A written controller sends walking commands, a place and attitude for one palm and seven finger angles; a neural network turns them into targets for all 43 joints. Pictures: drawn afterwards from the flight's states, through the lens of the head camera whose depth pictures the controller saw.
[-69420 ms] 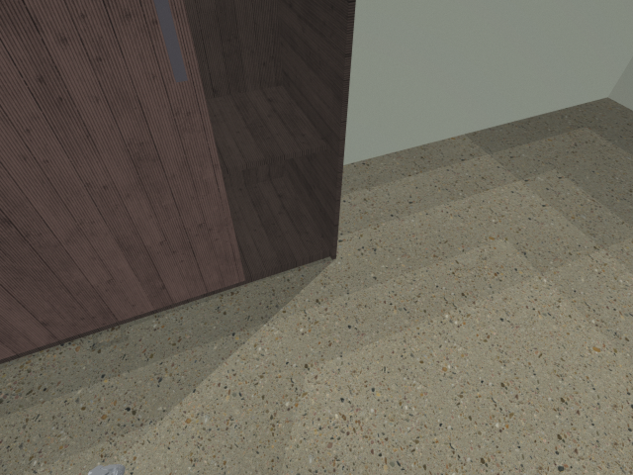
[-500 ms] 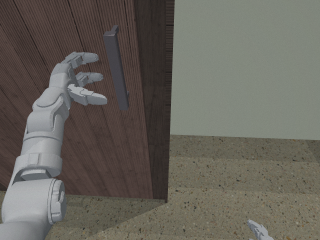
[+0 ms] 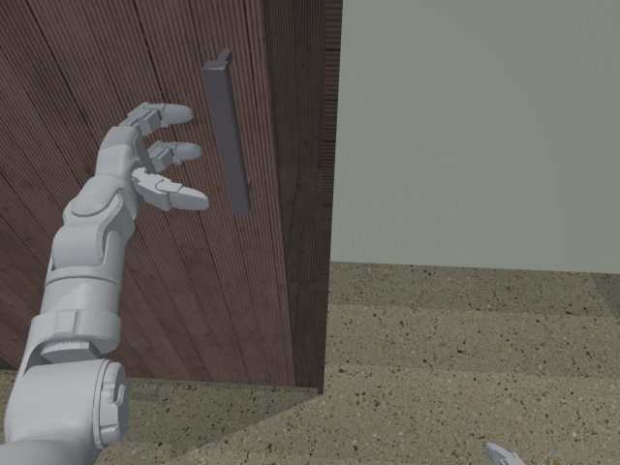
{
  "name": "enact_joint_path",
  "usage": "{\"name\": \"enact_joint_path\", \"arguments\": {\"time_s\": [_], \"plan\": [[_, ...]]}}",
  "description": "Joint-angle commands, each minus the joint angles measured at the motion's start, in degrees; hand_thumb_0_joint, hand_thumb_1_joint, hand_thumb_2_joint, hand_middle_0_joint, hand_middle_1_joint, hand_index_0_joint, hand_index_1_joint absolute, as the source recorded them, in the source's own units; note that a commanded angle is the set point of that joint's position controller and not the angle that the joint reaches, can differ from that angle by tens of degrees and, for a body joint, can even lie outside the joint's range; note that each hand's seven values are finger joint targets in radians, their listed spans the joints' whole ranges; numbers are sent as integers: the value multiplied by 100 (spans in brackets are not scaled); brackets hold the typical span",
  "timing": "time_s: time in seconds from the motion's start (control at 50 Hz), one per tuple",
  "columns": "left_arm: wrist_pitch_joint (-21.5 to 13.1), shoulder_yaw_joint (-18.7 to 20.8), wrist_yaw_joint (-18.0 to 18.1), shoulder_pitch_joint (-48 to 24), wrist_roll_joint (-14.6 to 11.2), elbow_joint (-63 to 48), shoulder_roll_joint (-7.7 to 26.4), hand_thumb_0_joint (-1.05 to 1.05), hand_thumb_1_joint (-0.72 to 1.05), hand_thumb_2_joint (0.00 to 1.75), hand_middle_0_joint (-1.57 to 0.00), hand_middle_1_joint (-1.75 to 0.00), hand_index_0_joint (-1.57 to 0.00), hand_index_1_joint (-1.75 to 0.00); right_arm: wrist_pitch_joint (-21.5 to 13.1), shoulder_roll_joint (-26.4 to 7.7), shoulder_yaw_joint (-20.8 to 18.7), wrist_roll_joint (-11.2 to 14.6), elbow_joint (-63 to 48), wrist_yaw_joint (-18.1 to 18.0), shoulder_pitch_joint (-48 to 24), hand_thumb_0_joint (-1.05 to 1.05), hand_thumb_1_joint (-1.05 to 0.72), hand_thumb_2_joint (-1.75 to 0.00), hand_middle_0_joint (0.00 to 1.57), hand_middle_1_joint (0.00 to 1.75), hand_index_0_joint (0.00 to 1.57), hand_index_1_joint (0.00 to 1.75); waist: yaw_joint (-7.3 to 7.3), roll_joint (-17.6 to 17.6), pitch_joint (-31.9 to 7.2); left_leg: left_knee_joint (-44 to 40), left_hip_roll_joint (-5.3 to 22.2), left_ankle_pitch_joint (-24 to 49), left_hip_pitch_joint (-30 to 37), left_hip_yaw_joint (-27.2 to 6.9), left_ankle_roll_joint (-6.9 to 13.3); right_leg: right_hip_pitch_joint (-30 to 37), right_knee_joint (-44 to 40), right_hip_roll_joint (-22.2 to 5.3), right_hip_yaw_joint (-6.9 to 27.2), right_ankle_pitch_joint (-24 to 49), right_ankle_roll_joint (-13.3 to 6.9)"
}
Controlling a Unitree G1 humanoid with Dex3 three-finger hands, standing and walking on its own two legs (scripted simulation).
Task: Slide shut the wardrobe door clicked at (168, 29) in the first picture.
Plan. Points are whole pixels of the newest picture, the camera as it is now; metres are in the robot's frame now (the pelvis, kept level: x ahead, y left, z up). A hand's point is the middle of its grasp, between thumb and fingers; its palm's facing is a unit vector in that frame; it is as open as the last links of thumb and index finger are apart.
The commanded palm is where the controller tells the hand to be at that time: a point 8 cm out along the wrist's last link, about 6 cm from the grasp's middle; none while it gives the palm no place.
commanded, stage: feel for the door with the fingertips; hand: left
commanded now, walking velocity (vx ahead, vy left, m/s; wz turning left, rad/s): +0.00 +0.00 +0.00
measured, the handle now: (234, 139) +0.47 +0.12 +0.20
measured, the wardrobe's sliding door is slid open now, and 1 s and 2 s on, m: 0.07 0.07 0.07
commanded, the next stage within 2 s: slide the fingers in behind the handle in 0.80 s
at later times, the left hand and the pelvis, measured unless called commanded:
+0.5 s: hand (207, 152) +0.42 +0.14 +0.22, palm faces +0.01 -1.00 -0.01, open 14.0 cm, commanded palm +0.40 +0.20 +0.21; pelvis -0.01 -0.01 +0.00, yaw +0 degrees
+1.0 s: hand (209, 146) +0.43 +0.14 +0.22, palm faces +0.01 -1.00 -0.01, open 13.8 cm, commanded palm +0.41 +0.20 +0.21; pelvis -0.02 -0.01 +0.00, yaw +0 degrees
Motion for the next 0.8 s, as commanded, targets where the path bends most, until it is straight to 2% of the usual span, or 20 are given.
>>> {"name": "enact_joint_path", "arguments": {"time_s": [0.0, 0.08, 0.1, 0.14, 0.16, 0.18, 0.22, 0.32, 0.38, 0.4, 0.44, 0.46, 0.52, 0.58, 0.6, 0.62, 0.64, 0.7, 0.76, 0.78], "plan": [[-349, 5, 168, -2996, -64, -1678, 802, 0, -50, 30, -30, -120, -30, -120, -347, -631, -233, -25, -825, -19, -654, 0, -90, -90, 20, 30, 20, 30, -15, 101, -1736, -148, -167, 1948, 1088, -344, 110, 215, -163, 172, 136, 1997, -81], [-228, -20, 388, -3032, -3, -1558, 683, 0, -50, 30, -30, -120, -30, -120, -303, -606, -199, -43, -798, -12, -769, 0, -90, -90, 20, 30, 20, 30, 29, 30, -1591, -230, -167, 1769, 1017, -360, 84, 156, -188, 168, 119, 1743, -82], [-209, -131, 438, -3009, -1, -1659, 496, 0, -50, 30, -30, -120, -30, -120, -301, -577, -198, -45, -825, -1, -832, 0, -90, -90, 20, 30, 20, 30, 37, 29, -1654, -215, -175, 1818, 1097, -339, 92, 167, -188, 168, 131, 1802, -78], [-131, 31, 536, -2870, 18, -1547, 601, 0, -50, 30, -30, -120, -30, -120, -258, -575, -187, -66, -810, -10, -856, 0, -90, -90, 20, 30, 20, 30, 88, -130, -1707, -226, -170, 1871, 1051, -308, 94, 276, -184, 152, 149, 1911, -70], [-97, 252, 600, -2794, 65, -1303, 853, 0, -50, 30, -30, -120, -30, -120, -200, -606, -176, -86, -755, -27, -819, 0, -90, -90, 20, 30, 20, 30, 113, -347, -1598, -245, -168, 1783, 919, -288, 104, 320, -208, 159, 155, 1853, -59], [-72, 110, 614, -2923, 76, -1220, 706, 0, -50, 30, -30, -120, -30, -120, -173, -577, -145, -89, -771, -30, -849, 0, -90, -90, 20, 30, 20, 30, 51, -443, -1420, -290, -171, 1717, 825, -276, 124, 278, -229, 129, 160, 1860, -38], [-60, 183, 642, -2944, 121, -1100, 810, 0, -50, 30, -30, -120, -30, -120, -109, -559, -143, -91, -789, -57, -873, 0, -90, -90, 20, 30, 20, 30, 47, -492, -1374, -300, -172, 1592, 783, -237, 135, 299, -264, 109, 196, 1799, -24], [-255, 14, 592, -3308, 148, -1090, 698, 0, -50, 30, -30, -120, -30, -120, -95, -522, -138, -102, -832, -69, -833, 0, -90, -90, 20, 30, 20, 30, -3, -242, -1535, -300, -184, 1583, 905, -236, 135, 329, -280, 103, 232, 1820, -44], [-312, -131, 522, -3469, 124, -829, 593, 0, -50, 30, -30, -120, -30, -120, -108, -522, -142, -83, -782, -80, -788, 0, -90, -90, 20, 30, 20, 30, -87, -234, -1377, -286, -191, 1447, 878, -251, 153, 168, -338, 105, 242, 1700, -32], [-344, -79, 515, -3622, 134, -747, 689, 0, -50, 30, -30, -120, -30, -120, -110, -552, -149, -86, -740, -87, -721, 0, -90, -90, 20, 30, 20, 30, -130, -322, -1385, -293, -193, 1403, 859, -279, 146, 170, -342, 109, 228, 1659, -37], [-403, -35, 500, -3654, 114, -775, 714, 0, -50, 30, -30, -120, -30, -120, -150, -554, -176, -97, -743, -71, -684, 0, -90, -90, 20, 30, 20, 30, -99, -220, -1606, -273, -211, 1488, 925, -279, 163, 230, -328, 109, 249, 1756, -41], [-416, 49, 498, -3560, 121, -644, 823, 0, -50, 30, -30, -120, -30, -120, -144, -569, -184, -97, -700, -68, -654, 0, -90, -90, 20, 30, 20, 30, -52, -194, -1602, -255, -210, 1475, 897, -252, 159, 254, -337, 110, 264, 1739, -42], [-479, 86, 444, -3630, 117, -337, 923, 0, -50, 30, -30, -120, -30, -120, -158, -598, -194, -95, -649, -65, -539, 0, -90, -90, 20, 30, 20, 30, -132, -418, -1461, -279, -213, 1331, 678, -250, 177, 252, -359, 87, 278, 1712, -11], [-635, 84, 439, -3888, 162, -386, 1003, 0, -50, 30, -30, -120, -30, -120, -201, -613, -226, -98, -646, -43, -457, 0, -90, -90, 20, 30, 20, 30, -124, -219, -1619, -267, -224, 1355, 737, -272, 179, 255, -336, 100, 275, 1688, -30], [-682, 6, 431, -3910, 147, -466, 895, 0, -50, 30, -30, -120, -30, -120, -220, -603, -239, -85, -660, -31, -457, 0, -90, -90, 20, 30, 20, 30, -136, -104, -1700, -235, -236, 1404, 813, -244, 187, 260, -331, 108, 294, 1758, -32], [-707, -46, 420, -3928, 143, -387, 822, 0, -50, 30, -30, -120, -30, -120, -239, -604, -242, -86, -643, -25, -411, 0, -90, -90, 20, 30, 20, 30, -151, -170, -1694, -241, -230, 1396, 802, -257, 181, 233, -322, 121, 270, 1744, -31], [-730, 41, 423, -3966, 126, -281, 907, 0, -50, 30, -30, -120, -30, -120, -255, -627, -257, -85, -602, -23, -373, 0, -90, -90, 20, 30, 20, 30, -171, -252, -1636, -232, -221, 1368, 777, -261, 190, 185, -340, 130, 280, 1718, -25], [-805, 74, 451, -4043, 161, -210, 985, 0, -50, 30, -30, -120, -30, -120, -281, -653, -268, -89, -565, -5, -301, 0, -90, -90, 20, 30, 20, 30, -161, -107, -1634, -266, -228, 1292, 714, -259, 175, 189, -348, 129, 279, 1611, -33], [-860, -45, 476, -4118, 200, -194, 865, 0, -50, 30, -30, -120, -30, -120, -314, -655, -287, -93, -543, 23, -254, 0, -90, -90, 20, 30, 20, 30, -191, -210, -1612, -260, -219, 1244, 725, -268, 191, 115, -365, 147, 276, 1529, -26], [-862, 94, 479, -4086, 191, -82, 1002, 0, -50, 30, -30, -120, -30, -120, -325, -673, -297, -97, -519, 16, -239, 0, -90, -90, 20, 30, 20, 30, -197, -256, -1618, -258, -212, 1189, 696, -263, 204, 99, -383, 142, 291, 1495, -17]]}}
